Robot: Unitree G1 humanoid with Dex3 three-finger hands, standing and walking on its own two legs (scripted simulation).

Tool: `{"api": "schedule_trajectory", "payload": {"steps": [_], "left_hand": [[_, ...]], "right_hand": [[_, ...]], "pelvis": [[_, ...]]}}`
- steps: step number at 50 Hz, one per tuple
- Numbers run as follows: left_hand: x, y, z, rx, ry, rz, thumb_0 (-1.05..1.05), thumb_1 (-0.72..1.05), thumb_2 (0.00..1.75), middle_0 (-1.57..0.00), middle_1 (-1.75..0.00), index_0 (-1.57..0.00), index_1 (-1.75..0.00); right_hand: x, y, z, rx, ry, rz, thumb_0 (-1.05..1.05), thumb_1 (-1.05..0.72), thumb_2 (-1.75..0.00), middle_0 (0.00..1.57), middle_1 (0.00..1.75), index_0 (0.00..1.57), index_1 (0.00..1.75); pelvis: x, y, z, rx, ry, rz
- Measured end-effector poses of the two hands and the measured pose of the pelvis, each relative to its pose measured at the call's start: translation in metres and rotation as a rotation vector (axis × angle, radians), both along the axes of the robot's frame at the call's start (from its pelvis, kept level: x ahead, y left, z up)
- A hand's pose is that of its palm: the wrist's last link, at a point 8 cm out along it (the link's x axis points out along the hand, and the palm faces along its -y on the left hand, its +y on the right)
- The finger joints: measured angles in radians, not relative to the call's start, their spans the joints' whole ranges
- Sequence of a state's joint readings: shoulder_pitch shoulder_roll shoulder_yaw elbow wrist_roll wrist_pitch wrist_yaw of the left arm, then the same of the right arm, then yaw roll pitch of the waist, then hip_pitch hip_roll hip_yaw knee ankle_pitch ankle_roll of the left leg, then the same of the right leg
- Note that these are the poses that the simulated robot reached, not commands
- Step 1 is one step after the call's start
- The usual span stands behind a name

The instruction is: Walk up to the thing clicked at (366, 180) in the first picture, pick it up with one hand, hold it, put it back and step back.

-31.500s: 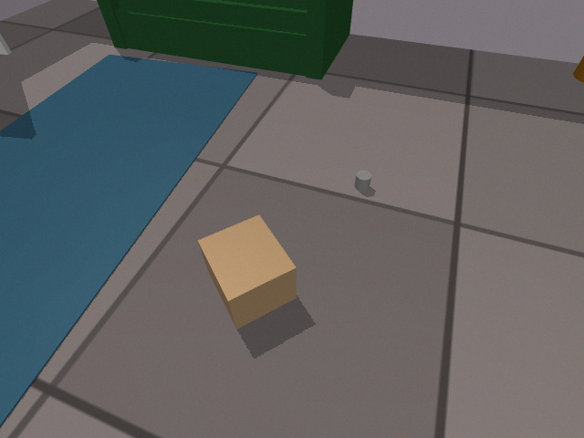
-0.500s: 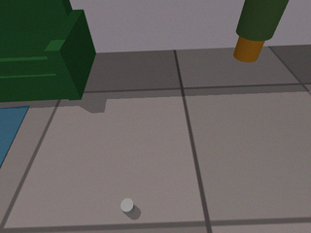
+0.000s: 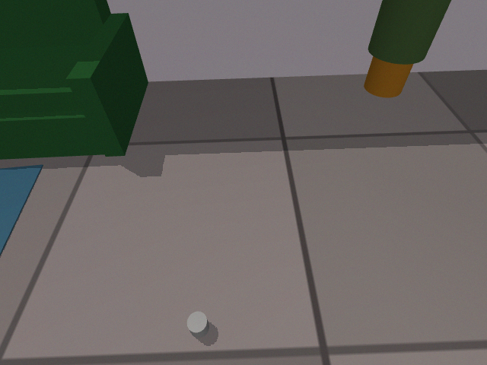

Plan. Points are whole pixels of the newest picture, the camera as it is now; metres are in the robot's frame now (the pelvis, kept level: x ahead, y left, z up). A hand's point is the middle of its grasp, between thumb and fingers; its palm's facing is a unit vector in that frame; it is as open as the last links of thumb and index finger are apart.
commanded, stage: stand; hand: left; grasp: from above
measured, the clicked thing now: (198, 324) +0.39 +0.21 -0.74
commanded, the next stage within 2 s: step back in 0.48 s
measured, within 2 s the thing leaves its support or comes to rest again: neither
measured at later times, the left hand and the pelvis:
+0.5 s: hand out of the picture +0.07 +0.25 -0.16, palm faces +0.01 -0.94 -0.34, open 7.4 cm; pelvis +0.00 +0.00 +0.00, yaw +0 degrees
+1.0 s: hand out of the picture +0.04 +0.30 -0.18, palm faces -0.07 -0.93 -0.36, open 7.4 cm; pelvis -0.09 +0.05 -0.02, yaw -2 degrees
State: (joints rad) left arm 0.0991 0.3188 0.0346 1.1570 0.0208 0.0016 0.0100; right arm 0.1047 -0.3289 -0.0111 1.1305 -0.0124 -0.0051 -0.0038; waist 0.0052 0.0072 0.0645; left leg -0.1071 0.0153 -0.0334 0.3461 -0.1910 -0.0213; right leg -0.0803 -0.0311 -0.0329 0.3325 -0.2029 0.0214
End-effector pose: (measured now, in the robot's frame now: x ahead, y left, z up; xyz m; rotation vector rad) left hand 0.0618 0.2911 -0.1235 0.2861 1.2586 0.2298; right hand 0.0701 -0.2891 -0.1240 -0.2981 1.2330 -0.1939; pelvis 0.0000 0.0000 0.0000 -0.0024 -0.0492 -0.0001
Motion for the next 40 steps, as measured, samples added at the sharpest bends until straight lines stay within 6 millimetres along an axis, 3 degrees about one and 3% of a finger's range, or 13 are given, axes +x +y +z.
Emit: {"api": "schedule_trajectory", "payload": {"steps": [26, 33, 40], "left_hand": [[-0.004, 0.003, 0.002, 0.008, -0.015, 0.000, 0.01, 0.91, 0.90, -0.21, -0.30, -0.20, -0.30], [-0.009, 0.023, -0.005, 0.040, -0.026, -0.010, 0.01, 0.91, 0.90, -0.21, -0.30, -0.20, -0.30], [0.005, 0.058, -0.023, 0.047, -0.085, -0.047, 0.01, 0.91, 0.90, -0.21, -0.30, -0.20, -0.30]], "right_hand": [[-0.007, -0.005, -0.001, 0.007, -0.003, -0.007, 0.00, -0.91, -0.90, 0.20, 0.30, 0.21, 0.30], [-0.018, -0.013, -0.003, -0.037, 0.010, -0.016, 0.00, -0.91, -0.90, 0.20, 0.30, 0.21, 0.30], [-0.058, 0.000, -0.001, -0.105, 0.045, -0.025, 0.00, -0.91, -0.90, 0.20, 0.30, 0.20, 0.30]], "pelvis": [[-0.007, -0.002, -0.001, 0.000, 0.001, -0.001], [-0.033, 0.008, -0.012, -0.012, 0.008, 0.005], [-0.053, 0.037, -0.027, -0.013, 0.025, 0.011]]}}
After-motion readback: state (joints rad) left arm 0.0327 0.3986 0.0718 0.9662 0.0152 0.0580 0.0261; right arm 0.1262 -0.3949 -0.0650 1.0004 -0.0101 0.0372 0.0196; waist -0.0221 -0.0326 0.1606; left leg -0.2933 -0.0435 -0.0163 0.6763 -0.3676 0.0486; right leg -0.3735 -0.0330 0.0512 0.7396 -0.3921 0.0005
